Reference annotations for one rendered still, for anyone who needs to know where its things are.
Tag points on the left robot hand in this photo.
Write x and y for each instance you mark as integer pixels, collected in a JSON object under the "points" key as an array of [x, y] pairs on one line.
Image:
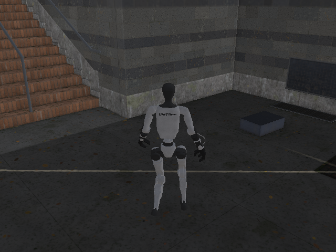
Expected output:
{"points": [[142, 145]]}

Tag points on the right robot thigh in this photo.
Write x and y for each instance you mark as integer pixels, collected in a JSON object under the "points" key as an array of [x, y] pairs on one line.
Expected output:
{"points": [[180, 153]]}

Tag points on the right robot hand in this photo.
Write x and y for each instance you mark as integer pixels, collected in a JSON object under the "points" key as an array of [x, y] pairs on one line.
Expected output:
{"points": [[202, 153]]}

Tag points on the robot right forearm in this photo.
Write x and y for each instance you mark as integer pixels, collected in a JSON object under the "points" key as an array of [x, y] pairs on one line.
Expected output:
{"points": [[197, 140]]}

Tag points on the right robot upper arm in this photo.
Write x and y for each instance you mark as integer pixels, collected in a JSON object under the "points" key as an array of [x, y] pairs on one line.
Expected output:
{"points": [[188, 120]]}

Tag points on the humanoid robot head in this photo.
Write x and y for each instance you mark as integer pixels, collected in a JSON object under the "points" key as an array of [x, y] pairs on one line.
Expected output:
{"points": [[168, 90]]}

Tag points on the left robot upper arm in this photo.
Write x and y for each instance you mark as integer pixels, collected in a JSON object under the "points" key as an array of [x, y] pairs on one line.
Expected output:
{"points": [[148, 118]]}

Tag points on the robot left forearm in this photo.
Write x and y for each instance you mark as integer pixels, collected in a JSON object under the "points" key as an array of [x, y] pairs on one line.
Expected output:
{"points": [[142, 135]]}

